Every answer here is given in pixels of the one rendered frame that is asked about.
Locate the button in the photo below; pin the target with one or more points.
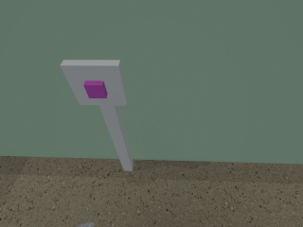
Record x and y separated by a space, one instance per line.
95 88

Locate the panel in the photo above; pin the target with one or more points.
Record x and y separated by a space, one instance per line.
109 71

